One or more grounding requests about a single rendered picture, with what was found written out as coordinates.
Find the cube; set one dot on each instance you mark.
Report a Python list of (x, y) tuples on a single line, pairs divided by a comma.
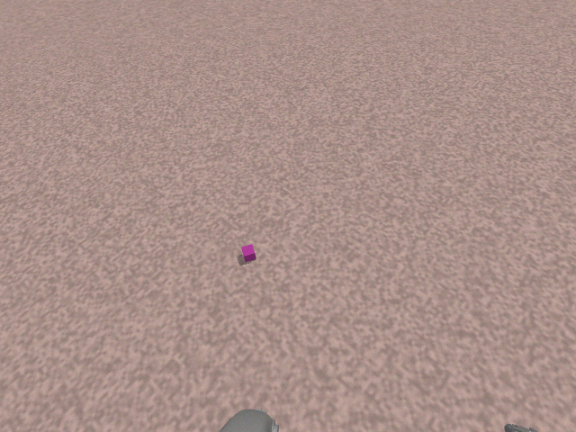
[(248, 253)]

